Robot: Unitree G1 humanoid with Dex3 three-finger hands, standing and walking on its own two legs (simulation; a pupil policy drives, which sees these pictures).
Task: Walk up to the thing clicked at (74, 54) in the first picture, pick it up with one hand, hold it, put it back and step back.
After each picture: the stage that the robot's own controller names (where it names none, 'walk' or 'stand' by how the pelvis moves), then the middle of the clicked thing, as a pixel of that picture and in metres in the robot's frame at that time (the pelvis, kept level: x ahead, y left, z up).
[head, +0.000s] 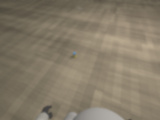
stand; (74, 55) +1.22 +0.32 -0.72
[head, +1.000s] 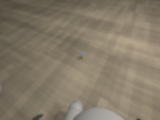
walk; (82, 56) +1.13 +0.22 -0.72
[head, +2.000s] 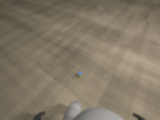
walk; (80, 74) +0.69 +0.17 -0.71
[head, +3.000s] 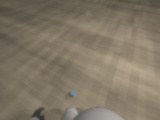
walk; (73, 94) +0.41 +0.17 -0.70
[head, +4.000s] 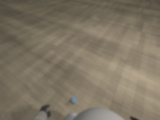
stand; (74, 101) +0.34 +0.16 -0.72
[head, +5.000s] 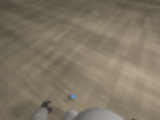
stand; (73, 97) +0.35 +0.17 -0.72
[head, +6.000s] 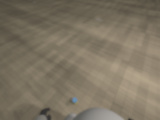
stand; (75, 101) +0.34 +0.16 -0.72
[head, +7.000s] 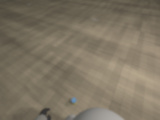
stand; (74, 101) +0.35 +0.18 -0.73
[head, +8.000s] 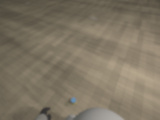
stand; (73, 101) +0.34 +0.18 -0.73
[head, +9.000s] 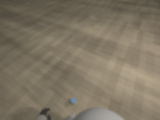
stand; (73, 101) +0.33 +0.18 -0.73
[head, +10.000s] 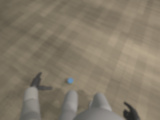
go down; (70, 81) +0.37 +0.17 -0.58
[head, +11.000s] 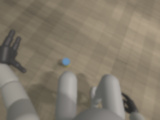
go down; (66, 63) +0.43 +0.19 -0.32
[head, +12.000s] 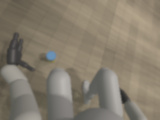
close in; (51, 57) +0.42 +0.22 -0.26
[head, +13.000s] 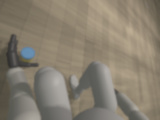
close; (27, 55) +0.42 +0.25 -0.23
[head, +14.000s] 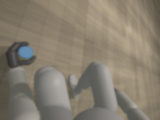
close; (26, 54) +0.41 +0.26 -0.23
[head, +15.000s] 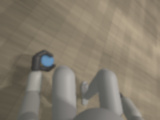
lift; (47, 62) +0.34 +0.26 -0.15
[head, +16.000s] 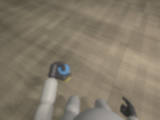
lift; (64, 73) +0.32 +0.17 +0.02
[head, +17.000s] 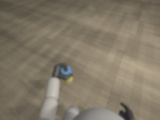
hold; (67, 74) +0.33 +0.16 +0.00
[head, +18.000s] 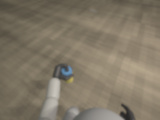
hold; (67, 74) +0.32 +0.16 +0.00
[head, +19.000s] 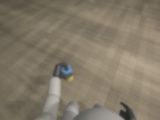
crouch; (67, 73) +0.34 +0.16 -0.03
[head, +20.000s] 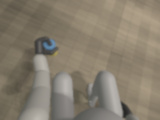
lower; (51, 48) +0.48 +0.22 -0.09
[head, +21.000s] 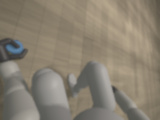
lower; (16, 50) +0.43 +0.28 -0.24
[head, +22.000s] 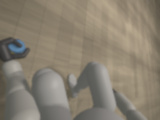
lower; (18, 50) +0.43 +0.28 -0.24
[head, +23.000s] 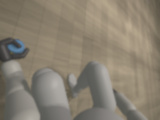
lower; (17, 50) +0.43 +0.28 -0.23
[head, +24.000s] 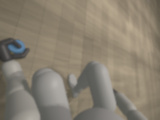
lower; (18, 50) +0.43 +0.28 -0.23
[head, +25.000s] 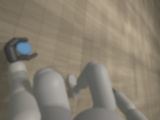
open; (23, 51) +0.42 +0.26 -0.24
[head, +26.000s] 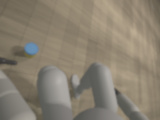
stand; (31, 50) +0.42 +0.25 -0.23
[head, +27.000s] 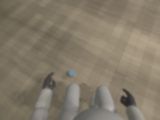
walk; (72, 74) +0.42 +0.17 -0.51
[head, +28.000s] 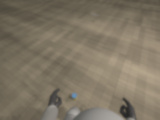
stand; (74, 96) +0.38 +0.15 -0.67
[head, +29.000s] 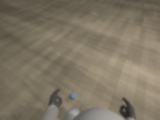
stand; (74, 96) +0.37 +0.16 -0.67
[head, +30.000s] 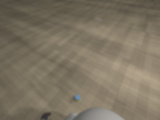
stand; (77, 98) +0.39 +0.14 -0.72
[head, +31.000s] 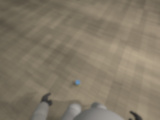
walk; (77, 83) +0.43 +0.10 -0.71
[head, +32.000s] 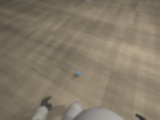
walk; (79, 74) +0.64 +0.16 -0.70
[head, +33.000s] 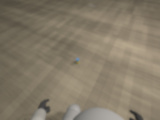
stand; (77, 61) +0.98 +0.23 -0.70
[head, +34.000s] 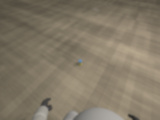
stand; (80, 62) +1.01 +0.17 -0.72
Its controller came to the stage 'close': yes
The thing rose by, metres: 0.72
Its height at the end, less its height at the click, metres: +0.00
